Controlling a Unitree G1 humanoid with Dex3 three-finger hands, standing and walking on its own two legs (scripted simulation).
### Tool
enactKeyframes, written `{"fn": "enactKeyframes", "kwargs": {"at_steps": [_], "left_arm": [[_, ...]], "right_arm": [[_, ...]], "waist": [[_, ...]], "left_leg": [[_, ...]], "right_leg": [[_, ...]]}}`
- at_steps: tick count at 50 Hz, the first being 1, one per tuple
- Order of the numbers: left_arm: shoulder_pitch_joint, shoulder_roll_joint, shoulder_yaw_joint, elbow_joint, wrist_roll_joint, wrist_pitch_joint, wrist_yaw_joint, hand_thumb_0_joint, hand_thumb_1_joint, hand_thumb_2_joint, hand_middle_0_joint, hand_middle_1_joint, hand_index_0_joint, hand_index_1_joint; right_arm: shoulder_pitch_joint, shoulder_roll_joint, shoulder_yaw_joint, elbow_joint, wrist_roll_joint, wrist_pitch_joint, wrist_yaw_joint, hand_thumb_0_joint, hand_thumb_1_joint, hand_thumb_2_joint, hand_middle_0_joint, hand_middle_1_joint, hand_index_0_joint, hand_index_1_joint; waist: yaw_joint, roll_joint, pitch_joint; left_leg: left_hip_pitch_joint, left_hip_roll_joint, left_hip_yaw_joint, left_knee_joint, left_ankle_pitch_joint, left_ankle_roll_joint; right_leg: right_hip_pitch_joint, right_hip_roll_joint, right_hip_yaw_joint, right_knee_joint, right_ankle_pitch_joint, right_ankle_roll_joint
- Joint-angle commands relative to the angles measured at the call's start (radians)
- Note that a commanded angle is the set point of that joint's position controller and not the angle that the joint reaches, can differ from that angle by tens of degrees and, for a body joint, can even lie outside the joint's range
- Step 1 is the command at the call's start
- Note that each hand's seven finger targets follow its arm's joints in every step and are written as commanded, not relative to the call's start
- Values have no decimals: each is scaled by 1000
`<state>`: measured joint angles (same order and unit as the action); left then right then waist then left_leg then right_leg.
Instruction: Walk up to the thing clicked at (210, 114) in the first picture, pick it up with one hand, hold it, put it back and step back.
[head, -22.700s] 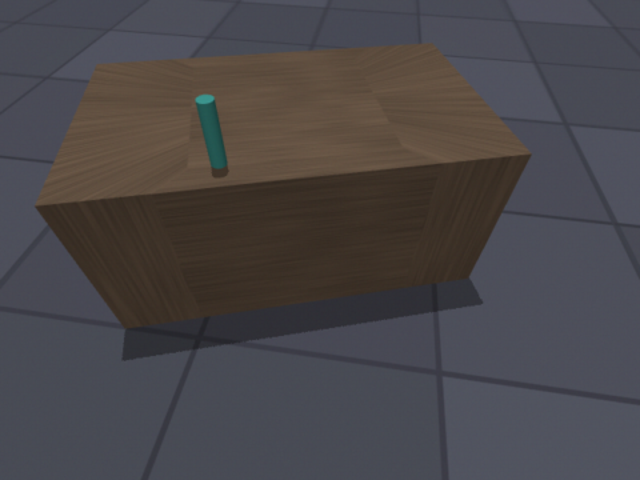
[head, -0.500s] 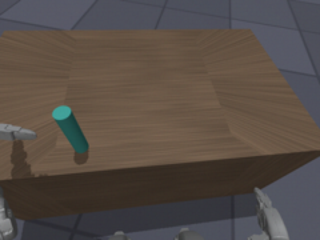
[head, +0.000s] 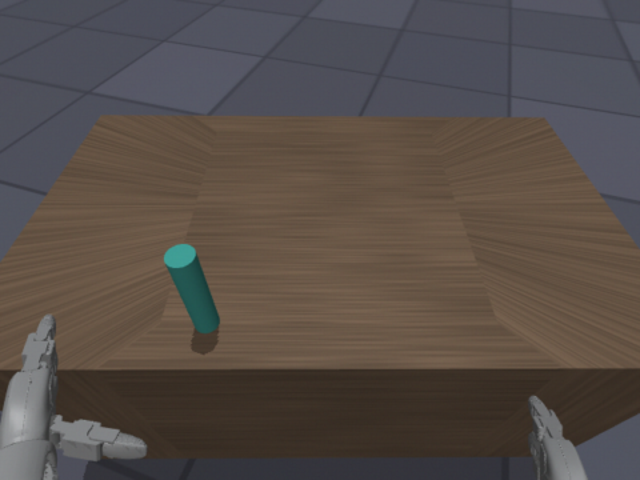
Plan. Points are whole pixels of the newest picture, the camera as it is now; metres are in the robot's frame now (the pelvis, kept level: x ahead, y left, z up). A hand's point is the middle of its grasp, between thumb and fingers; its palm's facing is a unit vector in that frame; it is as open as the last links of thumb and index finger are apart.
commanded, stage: sink last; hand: left
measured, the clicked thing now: (195, 292) +0.40 +0.21 -0.05
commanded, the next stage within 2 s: home in 0.48 s
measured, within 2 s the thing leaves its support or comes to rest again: neither
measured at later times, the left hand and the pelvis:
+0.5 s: hand out of the picture +0.14 +0.26 +0.01, palm faces +0.33 -0.86 -0.39, open 17.2 cm; pelvis -0.03 -0.02 -0.01, yaw +1 degrees
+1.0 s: hand out of the picture +0.13 +0.18 -0.07, palm faces +0.16 -0.96 -0.21, open 17.5 cm; pelvis -0.03 +0.00 -0.01, yaw +0 degrees
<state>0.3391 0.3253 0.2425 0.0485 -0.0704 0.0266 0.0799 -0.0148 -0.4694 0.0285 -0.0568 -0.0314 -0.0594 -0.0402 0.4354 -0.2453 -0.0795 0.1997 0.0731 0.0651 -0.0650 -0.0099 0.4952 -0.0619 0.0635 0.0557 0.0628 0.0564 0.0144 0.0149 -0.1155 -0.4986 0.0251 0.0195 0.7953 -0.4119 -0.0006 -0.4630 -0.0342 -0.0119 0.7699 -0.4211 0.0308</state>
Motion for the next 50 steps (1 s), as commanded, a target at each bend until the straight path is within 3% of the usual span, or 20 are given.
{"fn": "enactKeyframes", "kwargs": {"at_steps": [1, 2, 6, 7, 12, 15, 20, 22, 24, 27, 29, 31, 33, 34, 39, 41, 44, 45, 47, 50], "left_arm": [[24, 130, 22, -382, -3, -57, 11, 0, -476, 21, -41, -38, -45, -33], [71, 136, 36, -354, 0, -51, 12, 0, -491, 16, -45, -38, -49, -33], [175, 119, 33, -437, 1, -45, 2, 0, -460, 12, -40, -43, -51, -32], [125, 125, 32, -469, 2, -46, -1, 0, -451, 11, -41, -41, -52, -29], [131, 114, 49, -396, 6, -45, -6, 0, -461, 15, -45, -54, -58, -40], [146, 134, 82, -369, 5, -56, -6, 0, -445, 15, -41, -51, -54, -36], [153, 145, 112, -296, 6, -68, -5, 0, -483, 14, -48, -52, -59, -40], [134, 163, 134, -255, 8, -76, -3, 0, -519, 21, -57, -56, -63, -49], [122, 166, 137, -223, 9, -81, -4, 0, -531, 17, -63, -60, -71, -52], [31, 194, 150, -234, 11, -99, 2, 0, -549, 23, -64, -59, -68, -54], [36, 181, 138, -232, 13, -106, 7, 0, -568, 24, -73, -65, -77, -60], [69, 187, 148, -204, 15, -110, 14, 0, -571, 46, -49, -51, -48, -52], [115, 147, 110, -157, 16, -108, 12, 0, -594, 33, -46, -48, -46, -48], [68, 130, 83, -236, 15, -124, 12, 0, -582, 40, -47, -51, -47, -51], [107, 34, -31, -135, 28, -129, -2, 0, -570, 49, -48, -54, -49, -53], [85, 41, -43, -128, 33, -125, -2, 0, -562, 52, -48, -55, -49, -54], [51, -4, -120, -127, 36, -113, -8, 0, -573, 44, -47, -52, -47, -51], [47, 1, -113, -108, 40, -104, -4, 0, -567, 47, -47, -52, -47, -52], [26, 14, -117, -108, 44, -92, 0, 0, -592, 31, -45, -47, -44, -47], [25, 2, -145, -102, 44, -83, 3, 0, -611, 12, -41, -42, -41, -42]], "right_arm": [[-51, -100, -51, -199, -6, -65, -12, 0, 534, -49, 55, 52, 53, 52], [-15, -126, -84, -157, -10, -66, -17, 0, 531, -49, 55, 52, 53, 52], [0, -121, -104, -161, -17, -78, -25, 0, 534, -47, 56, 52, 53, 52], [-4, -118, -97, -181, -18, -83, -27, 0, 527, -49, 56, 53, 53, 53], [0, -106, -95, -175, -23, -104, -40, 0, 523, -50, 56, 53, 53, 53], [-12, -89, -84, -168, -25, -112, -39, 0, 527, -47, 56, 52, 53, 52], [-35, -103, -98, -189, -28, -124, -33, 0, 522, -49, 56, 52, 53, 52], [-22, -82, -71, -153, -31, -121, -28, 0, 506, -55, 56, 52, 53, 52], [-28, -109, -99, -155, -33, -126, -32, 0, 497, -57, 56, 52, 53, 52], [-50, -92, -68, -154, -35, -137, -34, 0, 496, -58, 56, 52, 53, 52], [-61, -122, -95, -164, -36, -146, -42, 0, 481, -62, 56, 53, 53, 53], [-39, -137, -109, -155, -34, -154, -42, 0, 321, -222, 119, 164, 119, 164], [-32, -99, -57, -157, -32, -154, -34, 0, 161, -382, 122, 170, 122, 170], [-69, -56, -9, -189, -30, -160, -29, 0, 81, -462, 125, 175, 125, 175], [-81, 0, 67, -148, -39, -153, -18, 0, -319, -574, 143, 205, 143, 205], [-79, -61, 17, -177, -41, -159, -25, 0, -439, -635, 154, 223, 154, 223], [-45, -103, -22, -159, -44, -156, -26, 0, -626, -743, 173, 254, 173, 254], [-38, -119, -43, -155, -45, -156, -29, 0, -706, -802, 183, 272, 183, 272], [-33, -107, -36, -161, -45, -154, -28, 0, -864, -882, 197, 295, 197, 295], [-52, -63, 15, -184, -42, -146, -27, 0, -895, -900, 200, 300, 200, 300]], "waist": [[-5, 52, -85], [-16, 38, -66], [-6, 7, -61], [-28, -4, -65], [-15, -49, 19], [15, -28, 32], [25, -17, 14], [29, -18, 25], [16, -28, -3], [17, -14, 11], [7, -12, -13], [8, 2, -22], [21, -7, 6], [23, 1, -22], [26, 18, -10], [-5, -9, -27], [-31, 10, -16], [-31, -4, -21], [-33, 3, -61], [-14, 8, -48]], "left_leg": [[108, -12, 17, -108, 334, -3], [101, -13, 16, -106, 311, -1], [76, -20, 19, -94, 241, 6], [78, -23, 23, -87, 227, 10], [23, -26, 19, -102, 81, 16], [-12, -38, 31, -94, 43, 14], [-28, -37, 31, -90, 50, 12], [-38, -37, 28, -85, 55, 14], [-28, -35, 27, -72, 78, 15], [-39, -36, 27, -70, 40, 15], [-19, -31, 21, -84, 23, 14], [-10, -26, 15, -104, 23, 13], [-31, -24, 13, -117, 25, 13], [-16, -26, 16, -108, 62, 12], [-31, -25, 15, -96, 97, 9], [-13, -20, 11, -96, 85, 10], [-6, -12, -1, -108, 45, 5], [-4, -5, -16, -112, 38, 4], [13, -7, -9, -93, 84, 2], [-6, -14, 2, -75, 101, 1]], "right_leg": [[17, 34, -45, -77, 315, -32], [4, 34, -45, -74, 296, -32], [-16, 29, -44, -82, 237, -27], [-26, 25, -37, -88, 236, -22], [-68, 21, -34, -106, 73, -23], [-68, 10, -18, -121, 22, -25], [-64, 11, -14, -105, 25, -27], [-67, 10, -13, -99, 30, -26], [-62, 9, -6, -93, 55, -23], [-80, 2, 18, -108, 6, -19], [-72, 7, 14, -105, -15, -21], [-56, 19, -14, -84, 8, -26], [-54, 25, -28, -80, 21, -27], [-40, 24, -28, -75, 54, -28], [-61, 28, -32, -51, 83, -33], [-77, 32, -35, -51, 80, -31], [-109, 38, -43, -39, 60, -32], [-111, 41, -49, -26, 61, -30], [-99, 38, -46, -21, 96, -30], [-93, 29, -39, -24, 95, -34]]}}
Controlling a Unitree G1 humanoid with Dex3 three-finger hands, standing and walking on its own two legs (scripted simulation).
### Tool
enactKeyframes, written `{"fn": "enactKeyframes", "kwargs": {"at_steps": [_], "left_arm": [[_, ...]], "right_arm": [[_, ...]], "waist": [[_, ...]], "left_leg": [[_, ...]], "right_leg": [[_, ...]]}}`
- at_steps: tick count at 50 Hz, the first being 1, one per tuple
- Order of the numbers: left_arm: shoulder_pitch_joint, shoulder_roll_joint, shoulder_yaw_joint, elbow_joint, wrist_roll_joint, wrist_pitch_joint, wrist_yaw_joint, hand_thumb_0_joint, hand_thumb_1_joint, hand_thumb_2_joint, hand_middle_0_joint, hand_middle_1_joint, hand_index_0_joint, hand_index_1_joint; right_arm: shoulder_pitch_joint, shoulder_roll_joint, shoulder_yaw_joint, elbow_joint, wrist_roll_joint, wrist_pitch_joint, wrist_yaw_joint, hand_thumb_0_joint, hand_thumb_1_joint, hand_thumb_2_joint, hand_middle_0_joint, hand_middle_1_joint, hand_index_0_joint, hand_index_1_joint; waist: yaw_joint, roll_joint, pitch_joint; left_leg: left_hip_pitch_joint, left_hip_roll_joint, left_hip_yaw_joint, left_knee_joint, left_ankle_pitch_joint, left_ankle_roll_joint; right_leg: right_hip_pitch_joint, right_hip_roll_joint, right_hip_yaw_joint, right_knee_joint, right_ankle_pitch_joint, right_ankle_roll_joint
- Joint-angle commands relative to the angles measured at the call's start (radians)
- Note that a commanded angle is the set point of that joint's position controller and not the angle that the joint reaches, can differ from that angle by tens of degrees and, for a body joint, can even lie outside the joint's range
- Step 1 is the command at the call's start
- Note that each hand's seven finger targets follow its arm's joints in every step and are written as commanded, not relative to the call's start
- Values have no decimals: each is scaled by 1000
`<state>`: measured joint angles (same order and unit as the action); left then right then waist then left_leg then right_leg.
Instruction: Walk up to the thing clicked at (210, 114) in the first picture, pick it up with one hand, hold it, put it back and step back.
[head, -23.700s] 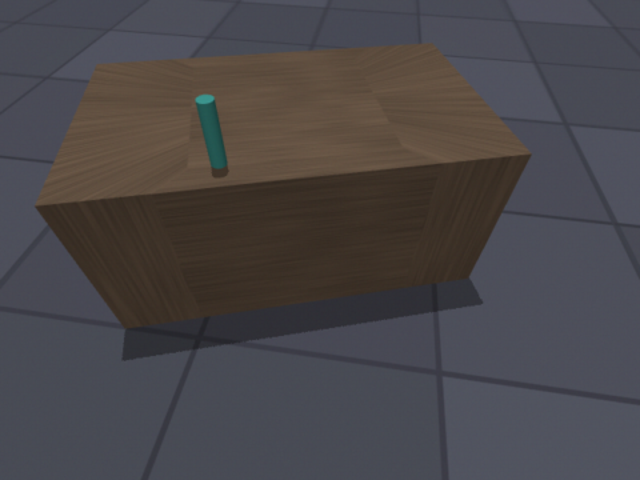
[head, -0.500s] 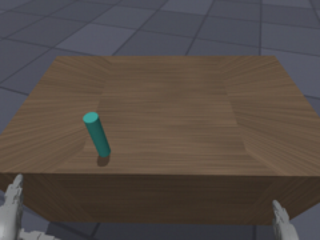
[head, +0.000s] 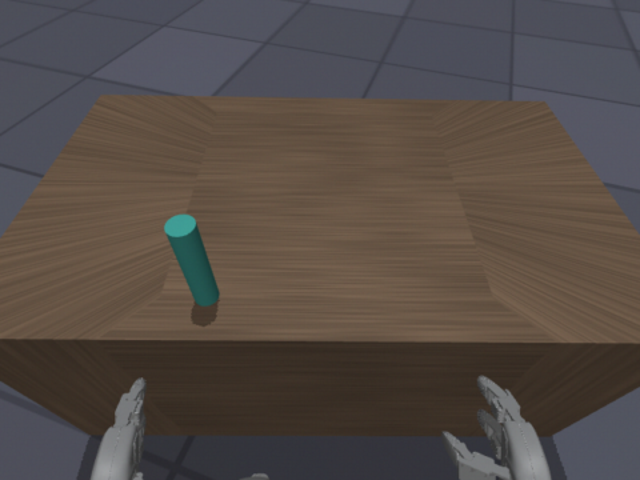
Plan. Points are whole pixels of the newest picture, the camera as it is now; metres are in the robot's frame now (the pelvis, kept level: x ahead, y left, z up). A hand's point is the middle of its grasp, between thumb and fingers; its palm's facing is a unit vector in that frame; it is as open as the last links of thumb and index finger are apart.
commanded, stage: home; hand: left
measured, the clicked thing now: (195, 264) +0.44 +0.21 -0.04
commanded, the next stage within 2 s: none
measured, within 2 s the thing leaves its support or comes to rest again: neither
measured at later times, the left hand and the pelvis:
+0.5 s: hand (189, 444) +0.18 +0.17 -0.06, palm faces +0.10 -0.97 -0.22, open 17.6 cm; pelvis +0.01 +0.00 +0.00, yaw +0 degrees
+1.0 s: hand (192, 443) +0.19 +0.17 -0.06, palm faces +0.11 -0.97 -0.22, open 17.6 cm; pelvis +0.01 -0.01 -0.01, yaw +0 degrees
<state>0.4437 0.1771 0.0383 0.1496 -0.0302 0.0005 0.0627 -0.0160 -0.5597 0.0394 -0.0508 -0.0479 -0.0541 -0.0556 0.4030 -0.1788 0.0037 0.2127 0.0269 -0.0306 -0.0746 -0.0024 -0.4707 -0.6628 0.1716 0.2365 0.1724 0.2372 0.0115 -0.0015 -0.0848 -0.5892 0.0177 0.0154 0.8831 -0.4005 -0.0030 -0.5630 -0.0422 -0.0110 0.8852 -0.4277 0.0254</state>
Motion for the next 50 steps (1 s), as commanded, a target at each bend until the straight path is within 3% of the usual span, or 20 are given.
{"fn": "enactKeyframes", "kwargs": {"at_steps": [1, 3, 4, 6, 7, 8, 10, 11, 16, 23, 26, 28, 30, 33, 35, 37, 38, 39, 46, 50], "left_arm": [[-97, 154, 60, -209, 5, -55, 23, 0, -595, 29, -44, -47, -44, -47], [-67, 128, 31, -163, 6, -49, 22, 0, -604, 24, -43, -45, -43, -45], [-96, 157, 54, -216, 4, -53, 28, 0, -585, 35, -45, -48, -45, -48], [-36, 132, 34, -137, 7, -43, 27, 0, -589, 33, -45, -47, -45, -47], [-86, 144, 31, -224, 3, -48, 30, 0, -591, 32, -45, -47, -44, -47], [-69, 129, 19, -203, 2, -51, 29, 0, -599, 27, -44, -45, -44, -46], [-3, 119, 16, -136, 5, -36, 30, 0, -589, 33, -45, -47, -45, -47], [-33, 102, -10, -168, 2, -37, 27, 0, -599, 27, -44, -45, -43, -45], [-54, 99, -10, -165, 4, -29, 23, 0, -575, 41, -46, -49, -46, -49], [-67, 119, 16, -184, 3, -23, 24, 0, -554, 53, -49, -53, -48, -53], [-86, 117, 6, -231, 1, -23, 23, 0, -579, 38, -46, -48, -46, -49], [-38, 114, 8, -175, 4, -16, 26, 0, -586, 35, -45, -48, -45, -48], [-75, 118, 7, -219, 3, -20, 26, 0, -567, 45, -47, -51, -47, -51], [-43, 129, 24, -192, 3, -18, 31, 0, -574, 42, -47, -50, -46, -50], [-54, 113, 4, -207, 1, -21, 29, 0, -585, 35, -45, -48, -45, -48], [-43, 121, 14, -199, 1, -20, 30, 0, -573, 42, -47, -50, -46, -50], [-4, 122, 22, -166, 5, -15, 30, 0, -589, 33, -45, -47, -45, -47], [-41, 116, 5, -230, 2, -20, 29, 0, -585, 35, -45, -48, -45, -48], [-38, 117, 12, -210, 4, -17, 32, 0, -589, 33, -45, -48, -45, -48], [-46, 119, 10, -217, 4, -17, 34, 0, -588, 34, -45, -48, -45, -48]], "right_arm": [[-26, -131, -66, -221, 3, -49, -19, 0, -897, -901, 200, 301, 200, 301], [-36, -82, -22, -199, 2, -37, -13, 0, -897, -901, 200, 301, 200, 301], [-59, -111, -49, -247, 1, -37, -18, 0, -897, -901, 200, 301, 200, 301], [-8, -103, -41, -197, -4, -22, -16, 0, -897, -901, 200, 301, 200, 301], [-62, -107, -33, -261, 1, -24, -16, 0, -897, -901, 200, 301, 200, 301], [-43, -90, -27, -244, -1, -21, -15, 0, -897, -901, 201, 301, 200, 301], [-13, -114, -55, -218, -5, -10, -17, 0, -897, -901, 201, 301, 200, 301], [-27, -117, -51, -245, -4, -8, -16, 0, -897, -901, 201, 301, 200, 301], [-16, -135, -71, -265, 1, 1, -16, 0, -897, -901, 201, 301, 201, 301], [6, -119, -52, -283, 6, 14, -17, 0, -897, -901, 201, 301, 200, 301], [-12, -119, -50, -310, 6, 16, -17, 0, -897, -901, 201, 301, 201, 301], [22, -114, -48, -254, 3, 24, -17, 0, -897, -901, 201, 301, 200, 301], [0, -118, -50, -304, 5, 20, -20, 0, -897, -901, 201, 301, 200, 301], [1, -127, -55, -294, 3, 25, -25, 0, -897, -901, 200, 301, 200, 301], [2, -115, -46, -304, 3, 27, -25, 0, -897, -901, 200, 301, 200, 301], [12, -130, -66, -300, 4, 29, -26, 0, -897, -901, 200, 301, 200, 301], [49, -113, -52, -261, 1, 35, -23, 0, -897, -901, 200, 301, 200, 301], [-3, -122, -52, -327, 5, 30, -23, 0, -897, -901, 200, 301, 200, 301], [24, -132, -70, -313, 3, 37, -26, 0, -897, -901, 200, 301, 200, 301], [27, -120, -55, -317, 5, 41, -28, 0, -898, -901, 200, 301, 200, 301]], "waist": [[-10, 13, -109], [11, 40, -73], [13, 46, -125], [8, 45, -97], [18, 73, -114], [12, 64, -105], [9, 34, -109], [-4, 17, -102], [-18, -20, -95], [-13, -29, -92], [-8, 3, -123], [1, 26, -89], [-8, 0, -141], [-2, -14, -109], [-11, -12, -99], [-16, -21, -98], [-3, -9, -108], [-5, -2, -119], [-11, -4, -122], [-16, -12, -110]], "left_leg": [[86, -6, 4, -157, 104, 5], [59, -11, 14, -157, 83, 2], [75, -8, 11, -158, 96, 1], [65, -8, 14, -155, 98, 0], [71, -7, 13, -162, 102, -2], [67, -9, 15, -152, 106, -3], [72, -7, 17, -141, 143, -1], [73, -7, 20, -136, 147, 1], [75, -4, 22, -124, 159, 5], [54, -12, 28, -121, 106, 8], [66, -9, 25, -123, 123, 4], [49, -10, 24, -123, 120, 2], [71, -9, 25, -108, 157, 5], [50, -12, 28, -104, 137, 7], [43, -12, 29, -106, 106, 8], [46, -12, 29, -106, 106, 9], [48, -12, 30, -101, 134, 7], [54, -11, 30, -109, 139, 5], [48, -6, 19, -109, 132, 4], [35, -11, 28, -96, 120, 8]], "right_leg": [[24, 37, -39, -132, 116, -29], [17, 32, -31, -138, 91, -31], [37, 33, -32, -131, 105, -32], [29, 35, -34, -126, 107, -31], [32, 34, -32, -127, 111, -35], [33, 33, -31, -127, 113, -33], [33, 38, -34, -123, 145, -30], [23, 38, -31, -128, 154, -27], [8, 40, -30, -124, 169, -25], [0, 33, -23, -134, 121, -23], [2, 34, -24, -119, 135, -27], [-10, 35, -25, -114, 127, -31], [13, 34, -21, -110, 170, -26], [5, 31, -20, -118, 154, -23], [-5, 30, -18, -125, 125, -24], [-3, 31, -19, -124, 125, -23], [-3, 34, -21, -114, 150, -24], [0, 34, -22, -112, 153, -26], [-12, 40, -28, -95, 139, -30], [-19, 34, -19, -106, 138, -26]]}}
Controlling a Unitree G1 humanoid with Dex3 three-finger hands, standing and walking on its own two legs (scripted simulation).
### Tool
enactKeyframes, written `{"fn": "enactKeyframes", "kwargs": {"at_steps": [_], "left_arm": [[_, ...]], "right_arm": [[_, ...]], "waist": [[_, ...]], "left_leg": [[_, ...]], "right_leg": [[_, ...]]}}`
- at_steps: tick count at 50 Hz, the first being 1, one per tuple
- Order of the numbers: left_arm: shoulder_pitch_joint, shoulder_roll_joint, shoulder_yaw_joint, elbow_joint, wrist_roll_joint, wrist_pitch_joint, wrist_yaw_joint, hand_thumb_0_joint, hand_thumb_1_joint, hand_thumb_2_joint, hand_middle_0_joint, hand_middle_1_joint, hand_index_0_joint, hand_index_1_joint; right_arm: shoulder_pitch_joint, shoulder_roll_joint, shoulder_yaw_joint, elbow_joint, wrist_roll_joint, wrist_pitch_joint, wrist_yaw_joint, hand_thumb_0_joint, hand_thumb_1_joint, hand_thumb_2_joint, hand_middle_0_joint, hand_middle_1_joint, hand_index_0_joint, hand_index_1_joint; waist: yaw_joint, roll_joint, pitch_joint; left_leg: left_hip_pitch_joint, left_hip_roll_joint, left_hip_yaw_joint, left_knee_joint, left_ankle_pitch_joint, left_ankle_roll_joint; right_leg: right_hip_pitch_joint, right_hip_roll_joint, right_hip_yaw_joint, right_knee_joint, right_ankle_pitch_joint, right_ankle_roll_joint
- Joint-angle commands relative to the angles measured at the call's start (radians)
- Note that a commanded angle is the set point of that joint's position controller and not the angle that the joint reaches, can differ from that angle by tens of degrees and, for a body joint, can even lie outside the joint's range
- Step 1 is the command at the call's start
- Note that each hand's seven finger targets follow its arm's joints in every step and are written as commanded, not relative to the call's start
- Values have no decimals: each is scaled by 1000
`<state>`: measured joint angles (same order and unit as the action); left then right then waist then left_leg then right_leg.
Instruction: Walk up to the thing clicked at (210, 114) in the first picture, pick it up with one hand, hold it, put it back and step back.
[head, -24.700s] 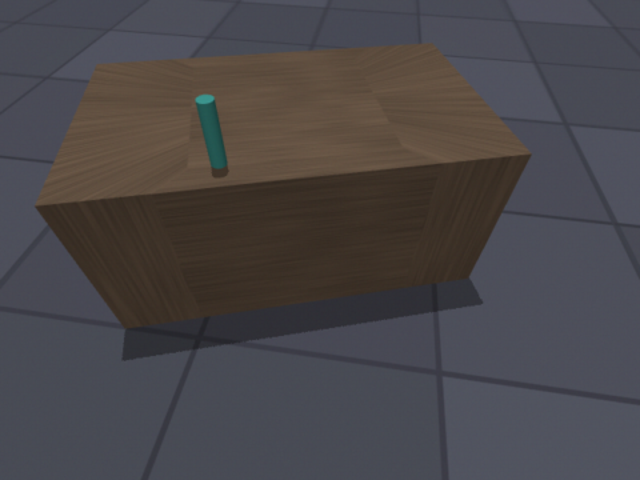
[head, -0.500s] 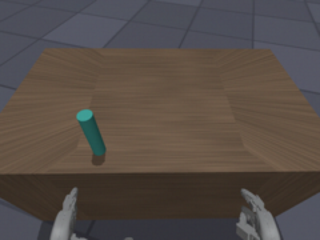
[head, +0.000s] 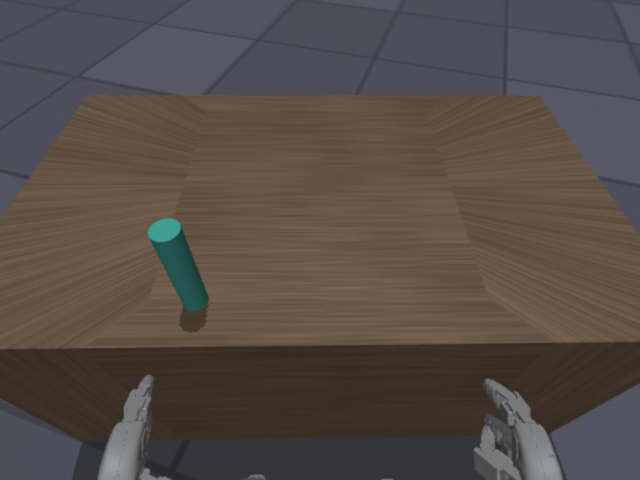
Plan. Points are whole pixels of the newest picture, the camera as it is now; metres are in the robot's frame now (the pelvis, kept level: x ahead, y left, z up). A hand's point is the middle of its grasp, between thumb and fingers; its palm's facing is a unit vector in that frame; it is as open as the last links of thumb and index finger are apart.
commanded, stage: home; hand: left
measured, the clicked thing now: (182, 269) +0.43 +0.23 -0.03
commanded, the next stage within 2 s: stand in 1.46 s
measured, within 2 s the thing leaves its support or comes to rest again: neither
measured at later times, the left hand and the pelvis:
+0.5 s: hand (180, 453) +0.18 +0.18 -0.05, palm faces +0.11 -0.97 -0.23, open 17.6 cm; pelvis +0.00 +0.00 +0.00, yaw +0 degrees
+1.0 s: hand (174, 457) +0.17 +0.18 -0.05, palm faces +0.12 -0.96 -0.23, open 17.7 cm; pelvis +0.00 +0.00 +0.00, yaw +0 degrees
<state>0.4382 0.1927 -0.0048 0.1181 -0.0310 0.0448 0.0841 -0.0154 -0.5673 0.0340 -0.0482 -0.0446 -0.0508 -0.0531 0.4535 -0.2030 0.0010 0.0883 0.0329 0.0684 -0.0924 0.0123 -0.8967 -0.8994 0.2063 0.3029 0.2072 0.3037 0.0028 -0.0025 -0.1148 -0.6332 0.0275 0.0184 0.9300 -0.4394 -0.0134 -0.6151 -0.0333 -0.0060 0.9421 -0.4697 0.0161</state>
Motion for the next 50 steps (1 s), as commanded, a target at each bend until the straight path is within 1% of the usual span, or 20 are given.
{"fn": "enactKeyframes", "kwargs": {"at_steps": [1, 3, 11, 15, 19, 24, 28, 29, 32, 33, 34, 35, 37, 38, 41, 42, 45, 46, 47, 50], "left_arm": [[-38, 109, 61, -184, 4, -61, 13, 0, -591, 32, -45, -47, -44, -47], [-31, 95, 47, -177, 4, -59, 12, 0, -580, 38, -46, -49, -46, -49], [-26, 104, 56, -201, 4, -58, 14, 0, -582, 37, -46, -49, -45, -49], [-25, 103, 56, -184, 5, -58, 13, 0, -575, 41, -46, -51, -46, -50], [-22, 100, 52, -206, 4, -59, 16, 0, -574, 42, -46, -50, -46, -50], [0, 105, 61, -199, 6, -56, 15, 0, -585, 36, -45, -49, -45, -48], [-18, 96, 48, -217, 5, -61, 17, 0, -594, 30, -44, -47, -44, -47], [-11, 102, 60, -207, 7, -59, 17, 0, -610, 21, -43, -45, -43, -45], [-28, 112, 63, -225, 5, -58, 17, 0, -604, 24, -43, -46, -43, -46], [8, 102, 60, -174, 9, -53, 17, 0, -608, 22, -43, -45, -43, -45], [-18, 105, 54, -227, 5, -58, 15, 0, -606, 23, -43, -46, -43, -45], [-26, 96, 47, -231, 6, -59, 14, 0, -602, 25, -44, -46, -43, -46], [-20, 103, 54, -207, 5, -56, 13, 0, -594, 30, -44, -48, -44, -47], [-29, 114, 62, -245, 4, -59, 16, 0, -607, 22, -43, -45, -43, -45], [-7, 102, 53, -219, 6, -55, 16, 0, -605, 24, -43, -46, -43, -46], [-13, 105, 54, -236, 5, -57, 16, 0, -609, 22, -43, -45, -43, -45], [-12, 106, 53, -233, 6, -57, 17, 0, -611, 21, -43, -45, -42, -45], [57, 136, 101, -242, 12, -47, 37, 0, -602, 25, -44, -46, -43, -46], [69, 97, 56, -227, 14, -34, 36, 0, -607, 23, -43, -45, -43, -45], [26, 107, 47, -263, 13, -22, 53, 0, -604, 25, -43, -47, -43, -46]], "right_arm": [[-26, -95, -52, -185, -2, -57, -10, 0, -898, -901, 200, 301, 200, 301], [-30, -99, -57, -196, -1, -64, -9, 0, -898, -901, 200, 301, 200, 301], [-29, -93, -47, -217, -4, -56, -13, 0, -898, -901, 200, 301, 200, 301], [-23, -95, -52, -194, -2, -54, -13, 0, -898, -901, 200, 301, 200, 301], [-28, -105, -62, -221, -1, -58, -12, 0, -898, -901, 200, 301, 200, 301], [-1, -92, -56, -208, -4, -56, -11, 0, -898, -901, 200, 301, 200, 301], [-17, -86, -49, -215, -5, -52, -11, 0, -898, -901, 200, 301, 200, 301], [-14, -97, -62, -223, -4, -51, -13, 0, -898, -901, 200, 301, 200, 301], [-18, -93, -49, -224, -4, -52, -11, 0, -898, -901, 200, 301, 200, 301], [9, -93, -57, -186, -5, -49, -10, 0, -898, -901, 200, 301, 200, 301], [-30, -89, -48, -227, -2, -49, -10, 0, -898, -901, 200, 300, 200, 300], [-18, -96, -61, -236, -4, -50, -10, 0, -898, -901, 200, 301, 200, 301], [-4, -101, -59, -216, -2, -49, -10, 0, -898, -901, 200, 301, 200, 301], [-28, -89, -48, -228, -2, -50, -10, 0, -898, -901, 200, 301, 200, 301], [-14, -105, -65, -229, -4, -48, -10, 0, -898, -901, 200, 301, 200, 301], [-19, -85, -45, -230, -3, -50, -8, 0, -898, -901, 200, 301, 200, 301], [-19, -93, -53, -229, -3, -45, -8, 0, -898, -901, 200, 301, 200, 301], [-74, -139, -57, 26, 2, -46, -19, 0, -898, -901, 200, 301, 200, 301], [-77, -144, -58, -15, 5, -59, -25, 0, -898, -901, 200, 301, 200, 301], [-116, -121, -41, 43, 5, -82, -30, 0, -898, -901, 200, 301, 200, 301]], "waist": [[6, -6, -71], [-5, 1, -66], [3, -13, -112], [0, -24, -55], [-5, -9, -74], [2, 2, -121], [1, -1, -94], [0, -10, -114], [0, -11, -88], [-1, -12, -72], [6, 9, -83], [-7, -1, -101], [-7, -20, -70], [8, 9, -86], [-3, -6, -91], [6, 8, -92], [4, 13, -93], [0, -4, -90], [-19, -8, -80], [-21, 38, -63]], "left_leg": [[75, -20, 20, -152, 144, 17], [83, -17, 19, -157, 135, 16], [87, -20, 25, -130, 204, 17], [58, -22, 28, -139, 127, 20], [69, -20, 22, -152, 111, 17], [90, -20, 25, -121, 230, 15], [73, -21, 25, -128, 183, 15], [78, -20, 26, -124, 189, 16], [66, -21, 22, -128, 169, 18], [62, -20, 23, -131, 160, 17], [57, -22, 26, -131, 154, 17], [74, -20, 21, -131, 160, 16], [55, -20, 23, -130, 144, 19], [60, -22, 25, -131, 153, 17], [62, -20, 19, -131, 161, 16], [63, -21, 21, -129, 166, 16], [57, -19, 18, -138, 148, 13], [75, -11, -16, -123, 144, 14], [82, -12, -10, -126, 147, 17], [80, -7, -9, -132, 148, 14]], "right_leg": [[32, 27, -28, -162, 158, -18], [23, 30, -30, -159, 150, -19], [48, 27, -25, -153, 225, -14], [20, 24, -19, -168, 150, -14], [20, 29, -28, -161, 130, -19], [48, 30, -27, -132, 250, -17], [35, 27, -26, -147, 204, -17], [33, 28, -24, -143, 211, -16], [32, 26, -27, -149, 193, -14], [15, 29, -28, -144, 181, -15], [21, 26, -24, -150, 176, -17], [24, 28, -27, -145, 180, -16], [16, 27, -25, -151, 167, -15], [23, 26, -24, -151, 174, -17], [20, 30, -30, -141, 181, -17], [27, 28, -29, -142, 184, -17], [16, 31, -32, -138, 162, -21], [38, 47, -43, -146, 170, -18], [32, 46, -39, -157, 178, -18], [22, 46, -41, -149, 180, -21]]}}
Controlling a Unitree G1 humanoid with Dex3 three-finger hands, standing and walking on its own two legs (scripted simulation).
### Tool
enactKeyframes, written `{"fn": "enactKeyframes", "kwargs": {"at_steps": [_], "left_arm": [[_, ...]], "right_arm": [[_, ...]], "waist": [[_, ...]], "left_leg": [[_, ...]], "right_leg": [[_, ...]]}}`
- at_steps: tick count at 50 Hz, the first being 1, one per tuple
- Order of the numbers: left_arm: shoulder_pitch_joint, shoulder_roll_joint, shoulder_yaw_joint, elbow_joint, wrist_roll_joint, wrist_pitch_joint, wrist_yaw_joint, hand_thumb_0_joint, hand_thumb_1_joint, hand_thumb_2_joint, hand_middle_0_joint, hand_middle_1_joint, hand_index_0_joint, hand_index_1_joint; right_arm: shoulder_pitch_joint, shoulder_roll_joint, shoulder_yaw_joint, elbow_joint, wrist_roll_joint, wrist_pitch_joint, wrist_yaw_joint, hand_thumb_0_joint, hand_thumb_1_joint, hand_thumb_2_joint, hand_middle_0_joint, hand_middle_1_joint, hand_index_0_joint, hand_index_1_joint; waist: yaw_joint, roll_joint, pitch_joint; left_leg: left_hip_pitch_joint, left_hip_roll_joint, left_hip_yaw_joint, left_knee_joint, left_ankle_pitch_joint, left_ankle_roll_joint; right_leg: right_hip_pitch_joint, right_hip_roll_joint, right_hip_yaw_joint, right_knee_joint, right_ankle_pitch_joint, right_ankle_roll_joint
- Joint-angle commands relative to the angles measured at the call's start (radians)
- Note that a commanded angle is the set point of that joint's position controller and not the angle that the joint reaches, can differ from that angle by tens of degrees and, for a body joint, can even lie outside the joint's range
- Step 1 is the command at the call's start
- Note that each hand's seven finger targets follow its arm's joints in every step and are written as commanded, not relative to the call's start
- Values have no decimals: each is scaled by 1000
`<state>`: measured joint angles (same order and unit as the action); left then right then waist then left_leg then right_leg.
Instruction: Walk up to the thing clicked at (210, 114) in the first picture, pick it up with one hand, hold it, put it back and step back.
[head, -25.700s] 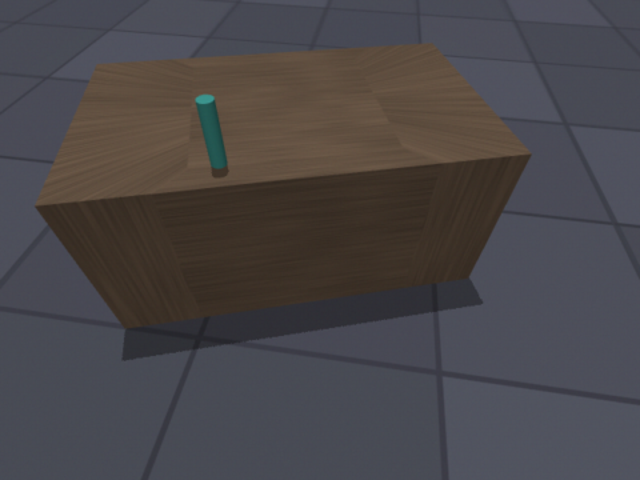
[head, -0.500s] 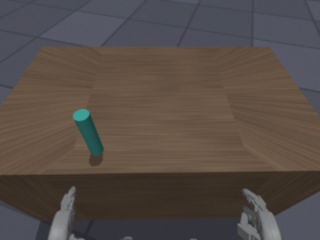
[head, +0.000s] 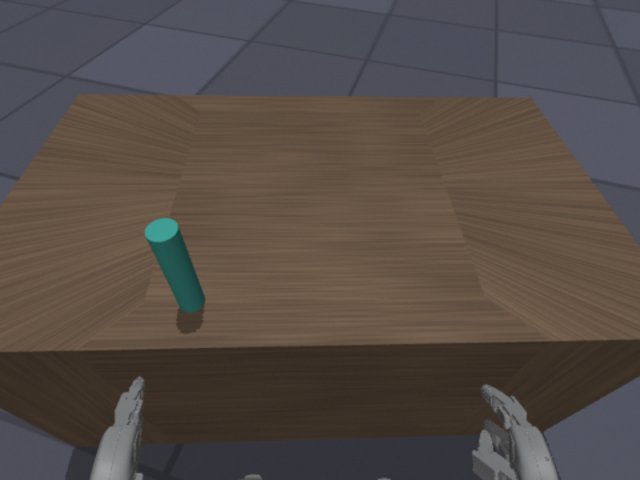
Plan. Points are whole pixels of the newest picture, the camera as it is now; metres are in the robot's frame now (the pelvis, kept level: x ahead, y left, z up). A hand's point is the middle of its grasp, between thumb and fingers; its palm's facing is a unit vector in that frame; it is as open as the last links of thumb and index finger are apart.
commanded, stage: home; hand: left
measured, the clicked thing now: (178, 269) +0.43 +0.22 -0.02
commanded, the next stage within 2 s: stand in 0.46 s
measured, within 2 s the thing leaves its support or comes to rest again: neither
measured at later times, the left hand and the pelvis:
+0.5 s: hand out of the picture +0.08 +0.25 -0.11, palm faces -0.03 -0.92 -0.39, open 17.6 cm; pelvis +0.00 +0.00 +0.03, yaw +0 degrees
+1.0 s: hand out of the picture +0.05 +0.25 -0.10, palm faces -0.01 -0.94 -0.35, open 9.6 cm; pelvis -0.01 +0.00 +0.06, yaw +0 degrees
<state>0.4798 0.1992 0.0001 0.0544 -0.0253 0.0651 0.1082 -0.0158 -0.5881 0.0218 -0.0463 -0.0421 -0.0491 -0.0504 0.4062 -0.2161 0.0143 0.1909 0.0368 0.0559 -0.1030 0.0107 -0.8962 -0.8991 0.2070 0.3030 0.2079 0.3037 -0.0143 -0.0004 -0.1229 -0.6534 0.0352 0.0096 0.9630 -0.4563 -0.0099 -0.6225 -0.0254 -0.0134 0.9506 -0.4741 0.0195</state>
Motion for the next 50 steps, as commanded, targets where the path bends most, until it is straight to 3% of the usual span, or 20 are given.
{"fn": "enactKeyframes", "kwargs": {"at_steps": [1, 2, 6, 7, 8, 10, 12, 13, 16, 19, 24, 28, 30, 31, 39, 46, 50], "left_arm": [[-15, 102, 42, -188, 11, -40, 32, 0, -578, 39, -46, -51, -46, -51], [-26, 86, 24, -187, 9, -38, 33, 0, -599, 28, -44, -48, -44, -48], [-23, 112, 45, -214, 11, -21, 45, 0, -609, 21, -43, -45, -43, -45], [-161, 291, 95, 137, 139, -59, -7, 0, -611, 13, -41, -42, -41, -42], [-137, 291, 103, 238, 141, -79, -33, 0, -599, 27, -44, -47, -44, -46], [-136, 288, 79, 299, 114, -104, -62, 0, -568, 45, -47, -52, -47, -51], [-188, 278, 68, 372, 89, -114, -81, 0, -584, 36, -45, -49, -45, -49], [-209, 289, 68, 407, 81, -115, -83, 0, -583, 36, -45, -49, -45, -49], [-228, 306, 68, 516, 76, -117, -86, 0, -594, 30, -44, -48, -44, -47], [-253, 319, 70, 601, 70, -120, -83, 0, -588, 33, -45, -48, -45, -48], [-274, 336, 63, 724, 66, -115, -83, 0, -582, 37, -45, -50, -46, -50], [-282, 342, 56, 810, 56, -110, -84, 0, -585, 35, -45, -50, -45, -49], [-287, 338, 52, 845, 51, -109, -83, 0, -425, 195, -200, -210, -200, -209], [-285, 337, 49, 862, 49, -110, -82, 0, -345, 275, -200, -290, -200, -289], [-314, 324, 31, 968, 42, -104, -84, 0, 295, 900, -200, -300, -200, -301], [-352, 337, 33, 1021, 44, -100, -88, 0, 855, 900, -200, -300, -200, -301], [-359, 341, 33, 1043, 47, -100, -88, 0, 900, 900, -200, -300, -200, -301]], "right_arm": [[-74, -117, -59, -35, -2, -76, -24, 0, -899, -901, 200, 300, 200, 300], [-84, -121, -60, -15, -3, -81, -25, 0, -899, -901, 200, 300, 200, 300], [-131, -121, -58, 28, -5, -108, -31, 0, -898, -901, 200, 301, 200, 301], [-179, -272, -98, 283, -146, -100, 18, 0, -898, -901, 200, 301, 200, 301], [-170, -275, -110, 322, -152, -92, 37, 0, -898, -901, 200, 300, 200, 300], [-203, -278, -103, 338, -128, -99, 61, 0, -898, -901, 200, 300, 200, 300], [-213, -270, -99, 384, -102, -104, 83, 0, -898, -901, 200, 300, 200, 300], [-221, -265, -100, 405, -92, -105, 89, 0, -898, -901, 200, 300, 200, 300], [-237, -269, -103, 476, -87, -104, 97, 0, -899, -901, 200, 300, 200, 300], [-231, -274, -101, 539, -87, -102, 95, 0, -898, -901, 200, 300, 200, 300], [-245, -279, -93, 639, -78, -88, 95, 0, -899, -901, 200, 300, 200, 300], [-245, -293, -85, 713, -74, -87, 93, 0, -899, -901, 200, 300, 200, 300], [-255, -297, -80, 741, -70, -90, 92, 0, -900, -900, 200, 300, 200, 300], [-252, -296, -78, 756, -71, -93, 90, 0, -900, -900, 200, 300, 200, 300], [-278, -309, -68, 845, -59, -97, 88, 0, -900, -900, 200, 300, 200, 300], [-293, -307, -63, 891, -58, -90, 88, 0, -900, -900, 200, 300, 200, 300], [-310, -312, -66, 903, -57, -87, 89, 0, -900, -900, 200, 300, 200, 300]], "waist": [[-9, 40, -66], [-19, 39, -30], [-4, 45, -49], [14, 21, 60], [10, -3, 10], [23, 16, 13], [23, -7, 17], [20, -20, 8], [26, -26, 48], [15, -4, 44], [12, -10, 120], [12, 3, 135], [17, 15, 132], [16, 9, 109], [22, 22, 139], [21, 9, 166], [19, -6, 169]], "left_leg": [[108, -12, -4, -161, 179, 10], [98, -7, -7, -169, 157, 9], [95, -12, -9, -171, 129, 12], [215, 35, -81, -206, 216, 63], [229, 33, -78, -192, 207, 83], [239, 32, -114, -203, 232, 101], [233, 23, -105, -226, 181, 98], [253, 20, -98, -230, 206, 88], [255, 26, -103, -262, 219, 84], [327, 31, -101, -282, 277, 85], [355, 33, -104, -378, 178, 75], [399, 49, -117, -473, 180, 65], [412, 55, -115, -506, 241, 56], [442, 57, -106, -507, 298, 55], [484, 76, -107, -619, 324, 40], [473, 79, -111, -687, 235, 35], [494, 81, -109, -690, 225, 35]], "right_leg": [[30, 39, -37, -154, 195, -25], [12, 41, -41, -153, 174, -27], [28, 39, -45, -169, 143, -28], [129, -29, 36, -175, 181, -88], [154, -34, 51, -182, 171, -102], [167, -35, 78, -187, 182, -114], [194, -40, 86, -215, 171, -109], [205, -44, 91, -226, 203, -109], [235, -47, 99, -266, 229, -99], [245, -53, 106, -284, 293, -94], [251, -67, 127, -412, 196, -88], [309, -68, 118, -474, 213, -76], [363, -72, 111, -497, 270, -69], [388, -79, 112, -509, 314, -65], [461, -86, 98, -598, 304, -48], [480, -90, 92, -636, 277, -36], [461, -91, 91, -659, 254, -31]]}}
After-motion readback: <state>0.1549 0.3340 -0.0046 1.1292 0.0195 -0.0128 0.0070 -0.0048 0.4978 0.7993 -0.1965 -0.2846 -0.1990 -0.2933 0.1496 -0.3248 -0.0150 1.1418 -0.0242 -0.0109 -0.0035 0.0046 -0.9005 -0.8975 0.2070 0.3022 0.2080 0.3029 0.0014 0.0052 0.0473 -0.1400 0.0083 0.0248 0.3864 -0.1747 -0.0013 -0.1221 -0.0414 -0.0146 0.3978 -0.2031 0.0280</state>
